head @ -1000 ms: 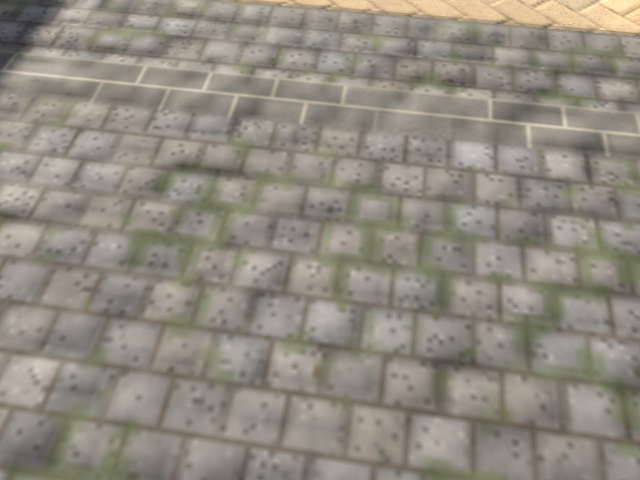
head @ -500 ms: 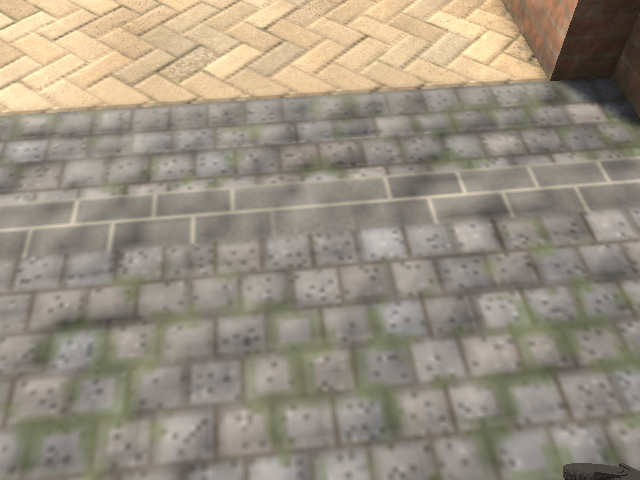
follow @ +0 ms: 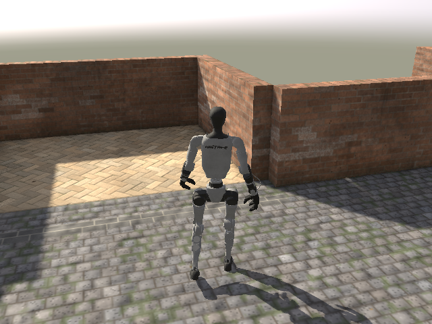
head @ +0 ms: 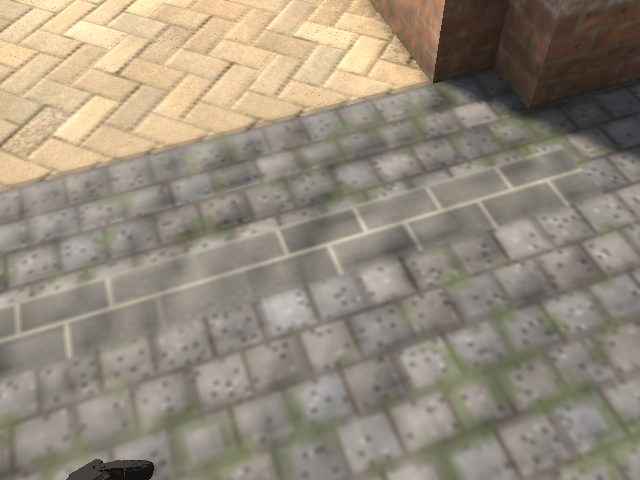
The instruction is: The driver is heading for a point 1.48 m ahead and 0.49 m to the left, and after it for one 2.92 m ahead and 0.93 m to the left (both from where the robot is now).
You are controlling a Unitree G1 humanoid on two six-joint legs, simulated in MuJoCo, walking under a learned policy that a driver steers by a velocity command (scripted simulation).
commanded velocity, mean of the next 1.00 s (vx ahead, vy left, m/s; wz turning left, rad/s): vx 0.46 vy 0.00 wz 0.45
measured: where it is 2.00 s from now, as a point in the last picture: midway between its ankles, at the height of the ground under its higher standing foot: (255, 410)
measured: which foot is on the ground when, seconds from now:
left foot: up 0.00-0.44, down 0.46-0.94, up 0.96-1.00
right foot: down 0.00-0.48, up 0.50-0.90, down 0.92-1.00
